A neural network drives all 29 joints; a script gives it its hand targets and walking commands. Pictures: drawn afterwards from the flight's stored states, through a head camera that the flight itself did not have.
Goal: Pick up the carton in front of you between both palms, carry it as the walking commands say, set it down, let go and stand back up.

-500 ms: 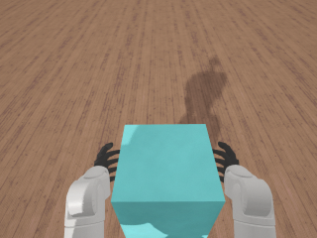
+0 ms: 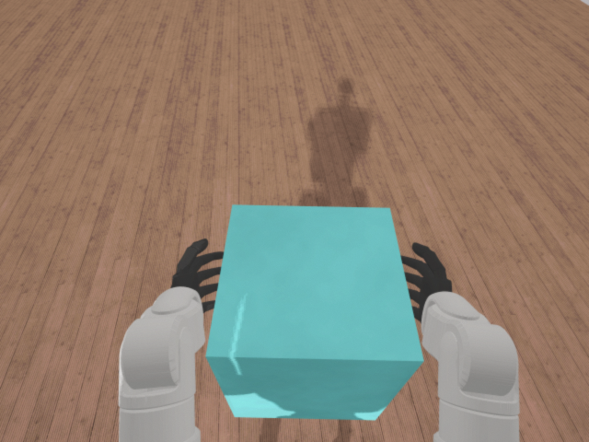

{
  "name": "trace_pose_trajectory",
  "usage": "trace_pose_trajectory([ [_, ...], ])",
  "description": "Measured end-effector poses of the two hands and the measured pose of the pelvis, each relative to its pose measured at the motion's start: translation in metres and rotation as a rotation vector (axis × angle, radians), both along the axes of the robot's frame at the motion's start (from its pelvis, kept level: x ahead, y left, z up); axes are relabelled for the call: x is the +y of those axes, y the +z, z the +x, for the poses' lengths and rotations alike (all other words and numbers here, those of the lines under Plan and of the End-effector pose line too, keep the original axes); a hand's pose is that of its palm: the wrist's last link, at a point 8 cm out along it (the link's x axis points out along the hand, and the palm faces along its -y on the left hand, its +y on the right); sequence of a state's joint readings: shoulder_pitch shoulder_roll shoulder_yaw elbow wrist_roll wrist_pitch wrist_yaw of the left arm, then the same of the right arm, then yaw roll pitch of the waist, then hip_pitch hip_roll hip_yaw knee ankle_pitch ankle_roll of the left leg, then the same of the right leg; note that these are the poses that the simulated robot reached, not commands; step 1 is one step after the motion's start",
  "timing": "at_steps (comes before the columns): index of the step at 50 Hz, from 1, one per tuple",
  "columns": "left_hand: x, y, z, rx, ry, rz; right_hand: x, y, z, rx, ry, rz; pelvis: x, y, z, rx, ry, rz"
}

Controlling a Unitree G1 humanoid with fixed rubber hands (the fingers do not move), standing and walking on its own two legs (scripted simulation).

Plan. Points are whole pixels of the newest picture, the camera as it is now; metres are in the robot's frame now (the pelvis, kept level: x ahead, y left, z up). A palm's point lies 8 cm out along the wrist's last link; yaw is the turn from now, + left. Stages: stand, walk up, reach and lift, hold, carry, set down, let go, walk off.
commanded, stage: carry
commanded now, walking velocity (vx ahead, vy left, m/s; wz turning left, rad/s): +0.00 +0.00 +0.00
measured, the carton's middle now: (307, 318) +0.29 -0.01 +0.00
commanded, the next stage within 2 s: none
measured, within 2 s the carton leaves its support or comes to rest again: neither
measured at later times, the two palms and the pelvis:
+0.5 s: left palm (210, 220) +0.40 +0.14 +0.07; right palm (413, 215) +0.41 -0.16 +0.07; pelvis +0.14 -0.03 -0.02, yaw +3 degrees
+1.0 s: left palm (204, 248) +0.35 +0.14 +0.06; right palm (415, 243) +0.37 -0.16 +0.06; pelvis +0.10 -0.02 -0.02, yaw +3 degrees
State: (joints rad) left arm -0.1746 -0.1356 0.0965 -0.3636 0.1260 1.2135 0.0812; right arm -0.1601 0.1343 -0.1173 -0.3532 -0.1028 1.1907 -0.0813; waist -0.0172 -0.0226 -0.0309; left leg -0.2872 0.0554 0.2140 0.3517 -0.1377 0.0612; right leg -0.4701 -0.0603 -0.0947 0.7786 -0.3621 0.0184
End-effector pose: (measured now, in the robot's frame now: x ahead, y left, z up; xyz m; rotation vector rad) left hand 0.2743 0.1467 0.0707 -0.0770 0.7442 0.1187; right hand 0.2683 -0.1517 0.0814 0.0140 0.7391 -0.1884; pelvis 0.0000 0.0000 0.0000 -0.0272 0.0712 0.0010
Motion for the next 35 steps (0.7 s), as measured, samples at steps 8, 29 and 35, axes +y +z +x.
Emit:
trace_pose_trajectory([
  [8,-0.008,0.021,0.062,-0.092,0.044,0.045,-0.008,0.009,0.076,-0.093,0.049,0.037,-0.016,-0.01,0.076,-0.03,0.016,0.038],
  [29,-0.007,0.002,0.119,-0.04,0.081,0.049,-0.007,-0.008,0.145,-0.041,0.084,0.032,-0.026,-0.018,0.138,0.002,0.055,0.017],
  [35,-0.006,0.002,0.11,-0.04,0.08,0.052,-0.005,-0.009,0.135,-0.041,0.085,0.03,-0.025,-0.02,0.132,-0.012,0.055,0.019],
])
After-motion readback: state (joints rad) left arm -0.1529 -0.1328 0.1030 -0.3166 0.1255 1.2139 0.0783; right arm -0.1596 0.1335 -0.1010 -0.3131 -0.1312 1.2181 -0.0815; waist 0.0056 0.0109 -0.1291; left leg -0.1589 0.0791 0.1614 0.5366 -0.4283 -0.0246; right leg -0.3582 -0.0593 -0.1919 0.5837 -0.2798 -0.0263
